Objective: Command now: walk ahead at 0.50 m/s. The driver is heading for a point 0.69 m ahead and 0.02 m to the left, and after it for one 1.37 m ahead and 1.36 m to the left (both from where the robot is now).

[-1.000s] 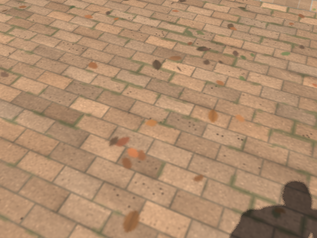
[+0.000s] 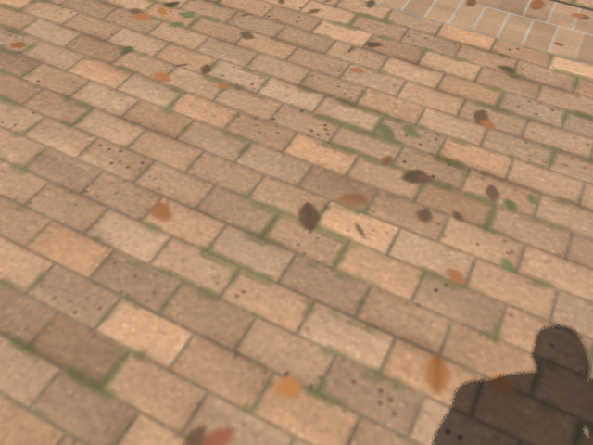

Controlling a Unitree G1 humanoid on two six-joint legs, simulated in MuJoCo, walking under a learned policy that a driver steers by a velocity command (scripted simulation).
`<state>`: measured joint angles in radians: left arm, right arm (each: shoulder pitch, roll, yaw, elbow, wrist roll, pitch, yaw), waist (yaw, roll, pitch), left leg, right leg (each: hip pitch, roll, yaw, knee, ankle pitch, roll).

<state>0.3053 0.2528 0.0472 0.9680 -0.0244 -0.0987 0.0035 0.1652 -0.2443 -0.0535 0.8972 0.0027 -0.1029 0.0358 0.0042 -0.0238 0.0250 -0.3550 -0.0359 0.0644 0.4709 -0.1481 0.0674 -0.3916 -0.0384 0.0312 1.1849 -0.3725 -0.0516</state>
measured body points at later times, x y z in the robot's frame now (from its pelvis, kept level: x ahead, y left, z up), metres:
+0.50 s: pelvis +0.27 -0.06 -0.01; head +0.31 -0.07 +0.44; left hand +0.46 +0.19 -0.11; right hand +0.25 -0.32 -0.16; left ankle +0.09 +0.08 -0.67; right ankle +0.38 -0.15 -0.74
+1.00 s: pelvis +0.55 -0.02 -0.01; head +0.58 -0.02 +0.44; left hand +0.50 +0.25 -0.15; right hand +0.76 -0.25 -0.11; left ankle +0.68 +0.08 -0.74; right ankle +0.38 -0.15 -0.73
